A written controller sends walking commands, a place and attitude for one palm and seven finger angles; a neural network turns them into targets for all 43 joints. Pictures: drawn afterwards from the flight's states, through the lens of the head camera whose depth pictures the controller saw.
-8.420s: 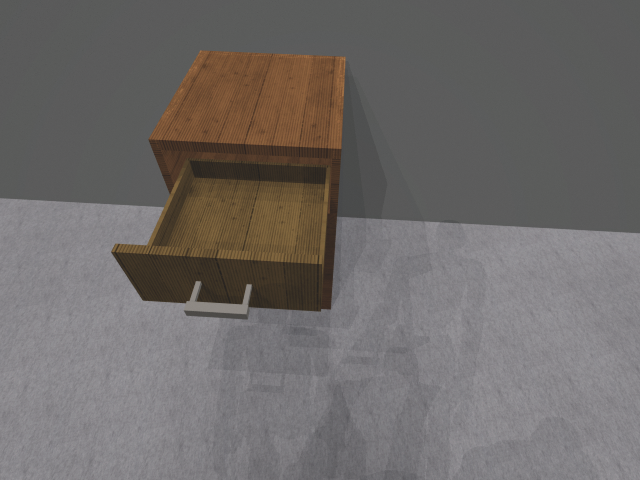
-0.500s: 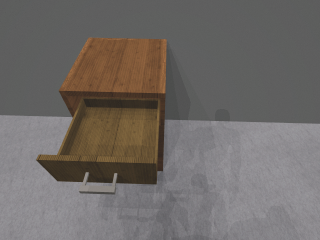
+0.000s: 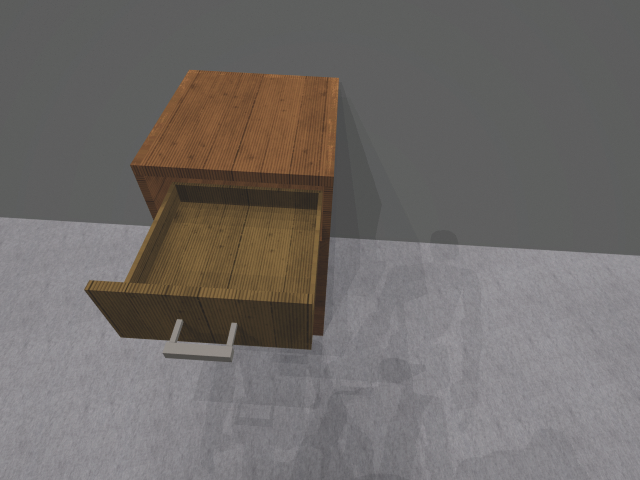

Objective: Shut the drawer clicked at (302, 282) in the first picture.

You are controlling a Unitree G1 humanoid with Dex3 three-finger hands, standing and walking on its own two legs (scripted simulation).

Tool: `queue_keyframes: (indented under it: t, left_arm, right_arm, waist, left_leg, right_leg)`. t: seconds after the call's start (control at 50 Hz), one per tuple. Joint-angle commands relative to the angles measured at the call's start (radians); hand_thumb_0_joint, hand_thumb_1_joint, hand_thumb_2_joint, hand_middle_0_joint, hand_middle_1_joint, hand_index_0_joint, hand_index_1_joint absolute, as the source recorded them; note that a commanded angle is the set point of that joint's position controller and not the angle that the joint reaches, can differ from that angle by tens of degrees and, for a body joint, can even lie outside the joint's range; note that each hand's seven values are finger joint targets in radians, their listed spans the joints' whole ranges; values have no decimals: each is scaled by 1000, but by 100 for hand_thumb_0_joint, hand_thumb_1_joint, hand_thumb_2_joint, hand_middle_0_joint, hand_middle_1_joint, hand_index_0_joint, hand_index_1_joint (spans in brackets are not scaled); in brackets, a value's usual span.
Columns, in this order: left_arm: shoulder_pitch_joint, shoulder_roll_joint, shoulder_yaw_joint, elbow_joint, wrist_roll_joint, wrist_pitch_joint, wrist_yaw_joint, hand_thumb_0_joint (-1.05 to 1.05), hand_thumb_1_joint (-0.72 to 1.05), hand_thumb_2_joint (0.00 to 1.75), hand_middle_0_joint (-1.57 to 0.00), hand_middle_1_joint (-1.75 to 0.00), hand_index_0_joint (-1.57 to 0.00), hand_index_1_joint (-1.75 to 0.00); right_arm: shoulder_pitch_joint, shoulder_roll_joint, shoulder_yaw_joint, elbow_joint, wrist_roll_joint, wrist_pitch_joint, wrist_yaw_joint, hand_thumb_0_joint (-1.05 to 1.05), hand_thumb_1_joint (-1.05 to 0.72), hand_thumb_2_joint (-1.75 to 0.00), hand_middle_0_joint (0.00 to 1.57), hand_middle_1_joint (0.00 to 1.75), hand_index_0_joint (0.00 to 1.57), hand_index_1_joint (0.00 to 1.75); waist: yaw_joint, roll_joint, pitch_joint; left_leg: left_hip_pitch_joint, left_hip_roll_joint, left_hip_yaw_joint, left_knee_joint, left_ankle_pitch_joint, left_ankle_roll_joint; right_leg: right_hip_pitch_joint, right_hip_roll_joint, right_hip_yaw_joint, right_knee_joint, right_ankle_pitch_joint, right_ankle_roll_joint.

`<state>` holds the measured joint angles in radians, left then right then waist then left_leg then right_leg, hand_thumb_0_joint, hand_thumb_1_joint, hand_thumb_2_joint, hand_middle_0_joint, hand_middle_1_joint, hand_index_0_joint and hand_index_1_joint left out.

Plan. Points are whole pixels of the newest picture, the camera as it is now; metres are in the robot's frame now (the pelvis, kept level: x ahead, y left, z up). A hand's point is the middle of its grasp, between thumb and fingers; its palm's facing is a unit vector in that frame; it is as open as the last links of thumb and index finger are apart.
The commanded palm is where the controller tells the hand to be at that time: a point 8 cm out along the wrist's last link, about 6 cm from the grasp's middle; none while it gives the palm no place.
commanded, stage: look again from close up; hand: left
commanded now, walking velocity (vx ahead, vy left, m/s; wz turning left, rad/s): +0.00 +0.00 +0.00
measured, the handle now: (202, 340) +0.37 +0.23 -0.17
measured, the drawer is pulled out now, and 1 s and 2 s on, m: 0.30 0.30 0.30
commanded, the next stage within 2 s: raise the hand and make a fist in 0.52 s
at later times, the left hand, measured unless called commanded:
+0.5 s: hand out of the picture +0.01 +0.17 -0.18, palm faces +0.01 -0.99 -0.16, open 7.4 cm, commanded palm none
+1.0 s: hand (220, 439) +0.18 +0.14 -0.05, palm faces -0.06 -1.00 +0.05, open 6.1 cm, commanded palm +0.12 +0.23 -0.07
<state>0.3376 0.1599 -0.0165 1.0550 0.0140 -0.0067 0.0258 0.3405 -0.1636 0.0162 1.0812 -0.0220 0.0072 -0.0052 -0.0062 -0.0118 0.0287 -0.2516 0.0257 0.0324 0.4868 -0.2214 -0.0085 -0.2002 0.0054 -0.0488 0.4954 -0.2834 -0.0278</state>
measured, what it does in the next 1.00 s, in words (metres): lowers itself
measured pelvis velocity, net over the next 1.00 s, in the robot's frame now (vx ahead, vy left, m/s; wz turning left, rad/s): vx -0.02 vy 0.00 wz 0.00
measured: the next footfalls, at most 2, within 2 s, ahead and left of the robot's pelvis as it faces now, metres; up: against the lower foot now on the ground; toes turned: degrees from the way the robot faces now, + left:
none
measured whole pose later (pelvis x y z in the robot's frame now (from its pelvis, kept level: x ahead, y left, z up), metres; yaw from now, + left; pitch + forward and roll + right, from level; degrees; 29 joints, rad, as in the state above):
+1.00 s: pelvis -0.02 +0.00 -0.07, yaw +0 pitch +12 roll +1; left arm 0.41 0.11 0.04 0.17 -0.16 -0.57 -0.25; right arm 0.14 -0.24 -0.07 0.57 0.00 -0.27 0.02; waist -0.02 -0.06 -0.16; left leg -0.80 0.02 0.04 1.02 -0.43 -0.01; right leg -0.76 -0.02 -0.04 1.06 -0.51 -0.02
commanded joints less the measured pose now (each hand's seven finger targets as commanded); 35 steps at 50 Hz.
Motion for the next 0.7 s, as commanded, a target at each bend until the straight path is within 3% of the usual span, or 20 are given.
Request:
queue_keyframes:
  t: [0.0,0.18,0.4,0.58,0.6,0.62,0.64,0.66,0.68]
  left_arm:
    - [49,91,13,-20,-4,-23,7,0,90,90,-20,-30,-20,-30]
    - [81,64,5,20,-5,-24,13,0,90,90,-20,-30,-20,-30]
    - [83,56,6,25,-2,-23,18,0,90,90,-20,-30,-20,-30]
    - [81,63,8,21,-2,-21,18,0,90,90,-20,-30,-20,-30]
    - [106,100,17,52,15,-44,52,0,90,90,-20,-30,-20,-30]
    - [-609,267,71,-1533,-204,-243,38,0,90,90,-22,-32,-22,-32]
    - [-203,184,73,-1236,-117,-174,85,0,90,90,-24,-34,-24,-34]
    - [-162,126,26,-1166,-136,-126,130,0,90,90,-26,-37,-26,-37]
    - [120,-76,-75,-918,-136,-34,121,0,90,90,-28,-39,-28,-39]
  right_arm:
    - [36,-84,-15,-18,11,-31,-11,0,-90,-90,20,30,20,30]
    - [41,-73,-11,26,16,-41,-19,0,-90,-90,20,30,20,30]
    - [23,-65,-12,42,16,-41,-22,0,-90,-90,20,30,20,30]
    - [19,-74,-11,39,17,-42,-22,0,-90,-90,20,30,20,30]
    - [-84,-100,-17,-40,21,-49,-17,0,-90,-90,20,30,20,30]
    - [-64,-281,-48,-398,59,-188,-56,0,-90,-90,20,30,20,30]
    - [-151,-165,-12,-336,57,-285,-83,0,-90,-90,20,30,20,30]
    - [-133,-189,-35,-283,59,-322,-79,0,-90,-90,20,30,20,30]
    - [-114,-148,-36,-265,69,-321,-66,0,-90,-90,20,30,20,30]
  waist:
    - [5,14,42]
    - [10,14,31]
    - [10,-2,58]
    - [12,23,60]
    - [35,27,97]
    - [-102,224,-414]
    - [8,304,-390]
    - [-35,248,-321]
    - [-34,135,-160]
  left_leg:
    - [9,54,-81,-96,8,40]
    - [52,69,-75,-93,138,45]
    - [77,71,-75,-107,177,49]
    - [83,74,-77,-129,181,52]
    - [-6,82,-50,71,260,16]
    - [300,-18,-40,-55,273,31]
    - [326,25,-15,-67,375,37]
    - [226,24,-27,-61,281,6]
    - [112,26,-51,-71,157,20]
  right_leg:
    - [-50,-96,124,-149,-17,-25]
    - [-8,-97,99,-124,139,-15]
    - [-10,-100,92,-132,166,-7]
    - [0,-102,86,-140,152,-4]
    - [-38,-153,137,-149,467,8]
    - [42,-52,31,-32,367,-2]
    - [-1,-14,0,31,173,-18]
    - [-66,-8,-31,37,69,-6]
    - [-131,-15,-52,36,34,1]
